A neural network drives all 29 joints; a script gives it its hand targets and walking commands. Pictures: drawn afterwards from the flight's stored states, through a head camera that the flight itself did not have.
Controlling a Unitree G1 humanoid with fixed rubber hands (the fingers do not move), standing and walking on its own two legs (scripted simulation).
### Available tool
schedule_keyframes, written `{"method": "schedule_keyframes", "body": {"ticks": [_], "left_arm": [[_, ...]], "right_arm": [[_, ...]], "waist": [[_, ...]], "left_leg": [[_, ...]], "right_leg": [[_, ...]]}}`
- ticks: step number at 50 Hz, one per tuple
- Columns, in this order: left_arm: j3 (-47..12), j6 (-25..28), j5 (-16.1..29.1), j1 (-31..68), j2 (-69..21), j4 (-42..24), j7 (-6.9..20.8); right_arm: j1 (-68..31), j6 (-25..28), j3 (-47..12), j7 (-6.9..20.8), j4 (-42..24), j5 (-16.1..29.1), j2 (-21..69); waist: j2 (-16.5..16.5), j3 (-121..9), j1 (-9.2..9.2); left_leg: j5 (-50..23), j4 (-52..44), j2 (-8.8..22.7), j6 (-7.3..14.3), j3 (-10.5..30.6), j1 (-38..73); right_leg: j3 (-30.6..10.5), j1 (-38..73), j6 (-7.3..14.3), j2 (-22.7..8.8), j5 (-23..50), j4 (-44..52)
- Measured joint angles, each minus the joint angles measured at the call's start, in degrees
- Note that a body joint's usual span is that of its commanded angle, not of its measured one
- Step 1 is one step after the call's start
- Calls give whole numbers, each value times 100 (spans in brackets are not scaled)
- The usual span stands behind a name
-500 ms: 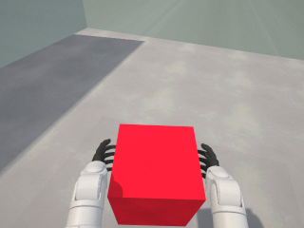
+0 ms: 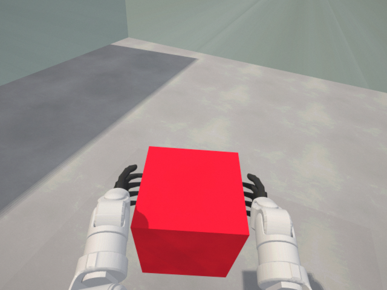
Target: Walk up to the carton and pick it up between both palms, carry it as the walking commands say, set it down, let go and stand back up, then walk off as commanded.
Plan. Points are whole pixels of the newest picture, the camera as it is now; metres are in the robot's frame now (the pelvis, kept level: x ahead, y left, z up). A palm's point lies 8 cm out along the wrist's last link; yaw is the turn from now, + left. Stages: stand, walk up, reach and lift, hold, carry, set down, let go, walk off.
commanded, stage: set down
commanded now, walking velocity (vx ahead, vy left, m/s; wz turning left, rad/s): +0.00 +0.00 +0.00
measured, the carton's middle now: (188, 214) +0.32 -0.02 -0.01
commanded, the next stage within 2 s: none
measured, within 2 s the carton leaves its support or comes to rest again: neither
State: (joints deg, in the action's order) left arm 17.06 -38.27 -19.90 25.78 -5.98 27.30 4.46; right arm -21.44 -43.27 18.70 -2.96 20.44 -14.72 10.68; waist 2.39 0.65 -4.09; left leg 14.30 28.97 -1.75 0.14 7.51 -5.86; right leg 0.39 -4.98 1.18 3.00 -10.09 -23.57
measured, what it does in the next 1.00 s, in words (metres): lowers itself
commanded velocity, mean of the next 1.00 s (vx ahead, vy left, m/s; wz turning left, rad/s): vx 0.00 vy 0.00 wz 0.00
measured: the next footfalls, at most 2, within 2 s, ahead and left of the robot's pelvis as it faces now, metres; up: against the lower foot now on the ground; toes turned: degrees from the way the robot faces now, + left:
none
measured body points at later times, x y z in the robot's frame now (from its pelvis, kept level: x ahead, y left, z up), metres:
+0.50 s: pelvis +0.02 +0.07 -0.01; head +0.04 +0.08 +0.44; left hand +0.37 +0.12 -0.02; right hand +0.29 -0.17 -0.03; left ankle +0.03 +0.12 -0.74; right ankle +0.04 -0.10 -0.74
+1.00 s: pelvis -0.01 +0.00 -0.05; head +0.15 -0.01 +0.37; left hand +0.38 +0.10 -0.12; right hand +0.32 -0.20 -0.12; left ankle +0.03 +0.12 -0.74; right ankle +0.04 -0.11 -0.74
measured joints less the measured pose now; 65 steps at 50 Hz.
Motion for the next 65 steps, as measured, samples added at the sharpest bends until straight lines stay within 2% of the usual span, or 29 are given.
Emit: {"method": "schedule_keyframes", "body": {"ticks": [4, 9, 15, 23, 27, 31, 38, 43, 47, 56, 65], "left_arm": [[17, 97, -114, -149, -79, 190, -58], [-7, 276, 32, -422, -352, -32, -320], [-202, 581, 287, -450, -460, -31, -541], [-125, 1225, 246, -127, -588, 601, -834], [-254, 1587, 431, -230, -546, 643, -980], [-320, 1945, 579, -325, -506, 617, -1035], [-197, 2555, 670, -286, -518, 717, -989], [-17, 2907, 695, -62, -541, 696, -930], [65, 3075, 722, 229, -347, 762, -814], [325, 2959, 744, 905, 207, 1128, -319], [685, 2711, 513, 1647, 343, 1431, -120]], "right_arm": [[59, 60, 27, 95, 202, -184, -25], [301, 326, 108, 337, 74, -223, -106], [525, 731, 302, 601, -42, -268, -171], [402, 1317, 676, 812, 368, -419, -290], [306, 1654, 688, 822, 508, -459, -330], [313, 1982, 682, 782, 508, -430, -293], [320, 2505, 672, 680, 508, -252, -271], [118, 2843, 615, 594, 539, -39, -340], [-140, 3036, 481, 384, 619, 130, -339], [-526, 3021, 414, -181, 633, 351, -6], [-1071, 2751, 656, -288, 632, 209, 56]], "waist": [[-162, -51, -74], [-321, 23, -183], [-321, 155, -285], [-164, 287, -82], [-208, 339, -166], [-284, 349, -254], [-367, 263, -271], [-387, 135, -199], [-345, 3, -121], [-306, -291, 20], [-501, -406, 105]], "left_leg": [[16, -36, -74, 150, -131, -39], [19, -82, -238, 345, -319, -101], [95, -21, -364, 498, -547, -188], [326, 367, -401, 563, -793, -615], [369, 555, -434, 547, -706, -1003], [335, 647, -461, 504, -593, -1445], [267, 859, -457, 371, -478, -2388], [312, 1294, -395, 231, -421, -3322], [411, 1768, -318, 104, -383, -4086], [668, 2777, -193, -94, -159, -5357], [944, 3739, -255, -116, -110, -6327]], "right_leg": [[-133, -7, -125, -77, 73, 155], [-318, -138, -269, -242, 29, 107], [-541, -367, -229, -343, -135, -166], [-783, -968, -63, -317, -452, -819], [-789, -1321, -61, -301, -531, -1004], [-733, -1731, -170, -311, -486, -1091], [-625, -2653, -389, -306, -484, -1324], [-541, -3603, -300, -213, -533, -1799], [-473, -4381, -202, -102, -604, -2280], [-184, -5599, 5, 87, -774, -3165], [-78, -6527, -9, 92, -1029, -4047]]}}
